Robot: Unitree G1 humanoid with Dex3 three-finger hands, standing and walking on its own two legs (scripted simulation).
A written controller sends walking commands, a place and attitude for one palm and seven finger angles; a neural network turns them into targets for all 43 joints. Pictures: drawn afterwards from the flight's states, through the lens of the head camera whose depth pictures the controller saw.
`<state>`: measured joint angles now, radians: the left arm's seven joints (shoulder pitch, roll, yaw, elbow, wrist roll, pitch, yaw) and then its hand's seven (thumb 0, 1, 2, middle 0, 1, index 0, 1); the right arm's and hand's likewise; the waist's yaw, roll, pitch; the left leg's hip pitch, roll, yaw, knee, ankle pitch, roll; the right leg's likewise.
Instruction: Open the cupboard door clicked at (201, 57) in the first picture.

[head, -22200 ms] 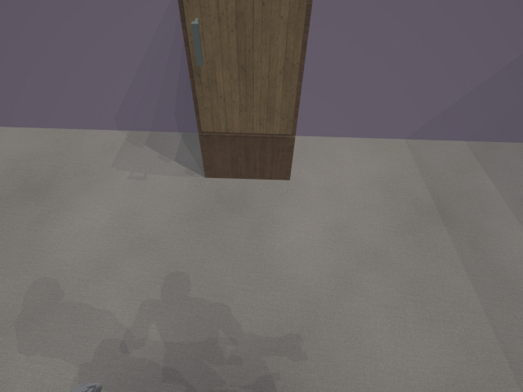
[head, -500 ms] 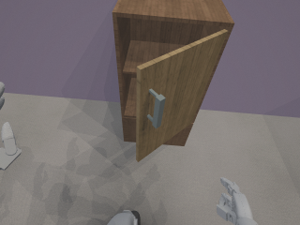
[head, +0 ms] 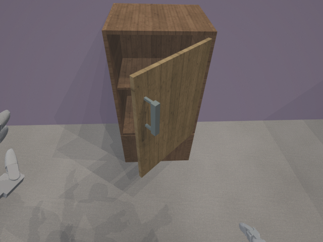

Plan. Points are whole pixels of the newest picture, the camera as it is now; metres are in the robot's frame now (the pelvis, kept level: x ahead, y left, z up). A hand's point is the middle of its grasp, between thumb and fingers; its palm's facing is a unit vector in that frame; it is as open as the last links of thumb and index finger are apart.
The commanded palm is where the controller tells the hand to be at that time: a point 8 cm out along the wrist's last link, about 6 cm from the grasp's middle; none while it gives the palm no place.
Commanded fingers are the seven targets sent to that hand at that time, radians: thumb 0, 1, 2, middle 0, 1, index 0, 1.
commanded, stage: stop stepping back and stand still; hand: left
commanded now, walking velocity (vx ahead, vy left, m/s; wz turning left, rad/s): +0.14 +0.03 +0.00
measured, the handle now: (151, 116) +0.54 +0.07 -0.01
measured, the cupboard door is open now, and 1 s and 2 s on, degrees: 43 43 43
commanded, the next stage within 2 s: let the arm hang, fingers relaxed in 0.22 s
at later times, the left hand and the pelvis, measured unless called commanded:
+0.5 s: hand (75, 232) +0.17 +0.23 -0.08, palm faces +0.10 -0.92 -0.39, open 7.4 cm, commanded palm none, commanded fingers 0.00 0.90 0.90 -0.20 -0.30 -0.20 -0.30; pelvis +0.01 -0.01 -0.01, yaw +2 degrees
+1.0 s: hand out of the picture -0.08 +0.16 -0.16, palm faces +0.09 -0.97 -0.21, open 7.4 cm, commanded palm none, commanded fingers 0.00 0.90 0.90 -0.20 -0.30 -0.20 -0.30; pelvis +0.00 -0.01 +0.01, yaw +2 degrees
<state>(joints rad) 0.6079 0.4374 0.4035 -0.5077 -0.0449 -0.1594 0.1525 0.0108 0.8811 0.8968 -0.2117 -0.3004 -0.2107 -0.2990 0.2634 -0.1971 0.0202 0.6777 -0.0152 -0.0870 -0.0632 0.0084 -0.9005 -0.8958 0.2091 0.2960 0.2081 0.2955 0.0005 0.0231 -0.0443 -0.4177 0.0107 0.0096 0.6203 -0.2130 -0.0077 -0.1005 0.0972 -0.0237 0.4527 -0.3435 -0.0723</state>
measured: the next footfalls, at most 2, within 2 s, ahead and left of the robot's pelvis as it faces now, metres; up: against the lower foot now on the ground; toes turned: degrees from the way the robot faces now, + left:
none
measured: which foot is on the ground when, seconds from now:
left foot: down 0.00-1.00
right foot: down 0.00-1.00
